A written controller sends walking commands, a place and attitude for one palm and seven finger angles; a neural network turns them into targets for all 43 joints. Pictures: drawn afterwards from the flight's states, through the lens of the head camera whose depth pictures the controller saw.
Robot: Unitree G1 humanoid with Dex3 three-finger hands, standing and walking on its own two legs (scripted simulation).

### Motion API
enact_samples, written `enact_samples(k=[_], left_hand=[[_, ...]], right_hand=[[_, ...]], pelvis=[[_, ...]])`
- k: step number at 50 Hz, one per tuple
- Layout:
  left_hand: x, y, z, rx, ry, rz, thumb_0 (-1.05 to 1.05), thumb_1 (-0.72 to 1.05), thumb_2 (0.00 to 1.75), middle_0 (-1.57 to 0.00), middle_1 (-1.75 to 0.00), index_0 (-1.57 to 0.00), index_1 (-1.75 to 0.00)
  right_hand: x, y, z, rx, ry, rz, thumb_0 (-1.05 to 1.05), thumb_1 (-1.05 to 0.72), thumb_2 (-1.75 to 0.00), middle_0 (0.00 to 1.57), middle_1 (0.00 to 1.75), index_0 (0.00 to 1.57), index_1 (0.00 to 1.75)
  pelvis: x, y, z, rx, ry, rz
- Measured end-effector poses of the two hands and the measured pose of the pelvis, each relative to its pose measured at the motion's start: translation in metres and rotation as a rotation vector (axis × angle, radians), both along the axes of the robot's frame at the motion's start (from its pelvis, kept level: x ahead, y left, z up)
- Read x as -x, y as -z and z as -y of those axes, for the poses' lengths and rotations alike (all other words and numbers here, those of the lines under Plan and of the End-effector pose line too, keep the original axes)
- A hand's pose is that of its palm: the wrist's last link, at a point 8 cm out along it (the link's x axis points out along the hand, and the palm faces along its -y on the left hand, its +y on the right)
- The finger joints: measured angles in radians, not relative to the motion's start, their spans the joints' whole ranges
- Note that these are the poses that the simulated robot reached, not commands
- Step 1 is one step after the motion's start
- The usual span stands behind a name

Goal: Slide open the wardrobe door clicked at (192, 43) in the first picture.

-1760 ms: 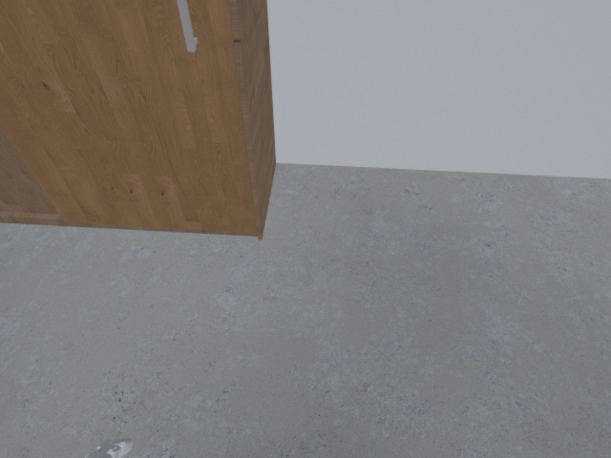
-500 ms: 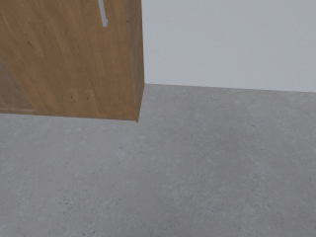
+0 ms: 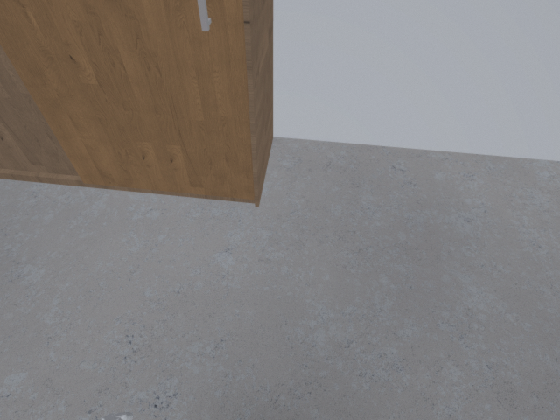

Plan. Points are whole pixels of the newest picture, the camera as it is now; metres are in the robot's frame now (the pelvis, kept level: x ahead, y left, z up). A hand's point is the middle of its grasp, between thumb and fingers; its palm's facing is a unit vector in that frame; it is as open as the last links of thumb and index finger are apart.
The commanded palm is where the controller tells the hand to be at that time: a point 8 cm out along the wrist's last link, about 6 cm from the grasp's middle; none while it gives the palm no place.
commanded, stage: walk to a spot facing it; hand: right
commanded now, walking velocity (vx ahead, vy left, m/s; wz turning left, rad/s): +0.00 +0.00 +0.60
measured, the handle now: out of the picture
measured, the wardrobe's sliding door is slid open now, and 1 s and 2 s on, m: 0.00 0.00 0.00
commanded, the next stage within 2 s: none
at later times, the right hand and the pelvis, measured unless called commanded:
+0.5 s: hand out of the picture +0.05 -0.17 -0.16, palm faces -0.18 +0.95 -0.25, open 7.4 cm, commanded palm none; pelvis -0.03 +0.02 +0.00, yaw +15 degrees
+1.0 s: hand (405, 404) +0.19 -0.20 -0.17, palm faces -0.48 +0.86 -0.18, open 7.4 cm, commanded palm none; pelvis +0.02 -0.05 +0.01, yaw +33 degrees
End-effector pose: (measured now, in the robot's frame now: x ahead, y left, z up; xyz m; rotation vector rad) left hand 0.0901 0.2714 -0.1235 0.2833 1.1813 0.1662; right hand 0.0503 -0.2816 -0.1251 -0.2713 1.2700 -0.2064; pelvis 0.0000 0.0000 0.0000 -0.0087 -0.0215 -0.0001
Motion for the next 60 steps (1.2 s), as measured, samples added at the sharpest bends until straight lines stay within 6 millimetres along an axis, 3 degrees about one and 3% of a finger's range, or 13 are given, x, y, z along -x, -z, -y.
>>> enact_samples(k=[6,12,21,30,37,42,47,54,60], left_hand=[[0.034,0.019,0.008,0.055,-0.081,-0.017,0.01,0.90,0.90,-0.20,-0.30,-0.20,-0.30],[0.062,0.046,-0.006,0.103,-0.163,-0.043,0.01,0.90,0.90,-0.20,-0.30,-0.21,-0.30],[0.079,0.017,-0.021,0.085,-0.243,-0.024,0.01,0.91,0.90,-0.20,-0.30,-0.20,-0.30],[0.089,0.000,-0.016,0.022,-0.316,0.041,0.01,0.91,0.90,-0.20,-0.30,-0.20,-0.30],[0.101,-0.015,0.020,-0.026,-0.372,0.115,0.01,0.91,0.90,-0.20,-0.30,-0.20,-0.30],[0.146,-0.029,0.056,-0.044,-0.480,0.077,0.01,0.90,0.90,-0.20,-0.30,-0.20,-0.30],[0.192,-0.029,0.091,-0.033,-0.599,-0.038,0.01,0.90,0.90,-0.20,-0.30,-0.20,-0.30],[0.236,-0.016,0.151,0.055,-0.796,-0.189,0.01,0.90,0.90,-0.20,-0.30,-0.20,-0.30],[0.252,-0.008,0.201,0.186,-0.941,-0.338,0.01,0.91,0.90,-0.20,-0.30,-0.20,-0.30]], right_hand=[[0.000,0.015,-0.025,-0.042,-0.050,-0.030,0.00,-0.90,-0.90,0.20,0.30,0.20,0.30],[0.000,0.018,-0.054,-0.033,-0.096,-0.013,0.00,-0.90,-0.90,0.20,0.30,0.20,0.30],[0.008,0.001,-0.073,-0.053,-0.143,-0.051,0.00,-0.90,-0.90,0.20,0.30,0.20,0.30],[-0.018,0.004,-0.056,-0.068,-0.229,-0.018,0.00,-0.90,-0.90,0.20,0.30,0.20,0.30],[-0.051,0.021,-0.024,-0.106,-0.308,0.007,0.00,-0.90,-0.90,0.20,0.30,0.20,0.30],[-0.094,0.015,-0.015,-0.139,-0.398,0.021,0.01,-0.90,-0.90,0.20,0.30,0.20,0.30],[-0.138,0.011,-0.021,-0.152,-0.479,0.049,0.01,-0.90,-0.90,0.20,0.29,0.20,0.30],[-0.181,0.022,-0.064,-0.159,-0.598,-0.025,0.01,-0.91,-0.90,0.20,0.29,0.20,0.30],[-0.222,0.031,-0.142,-0.200,-0.732,-0.063,0.01,-0.91,-0.90,0.19,0.29,0.20,0.30]], pelvis=[[0.010,0.011,-0.006,0.027,-0.072,0.002],[0.015,0.025,-0.024,0.023,-0.140,0.001],[0.026,0.001,-0.030,0.029,-0.216,-0.032],[0.031,-0.001,-0.007,0.007,-0.310,-0.047],[0.024,0.006,0.030,-0.020,-0.392,-0.054],[0.010,-0.006,0.046,-0.056,-0.462,-0.033],[-0.009,-0.011,0.050,-0.068,-0.532,-0.032],[-0.039,-0.004,0.039,-0.049,-0.642,-0.033],[-0.065,0.004,0.011,-0.034,-0.716,-0.041]])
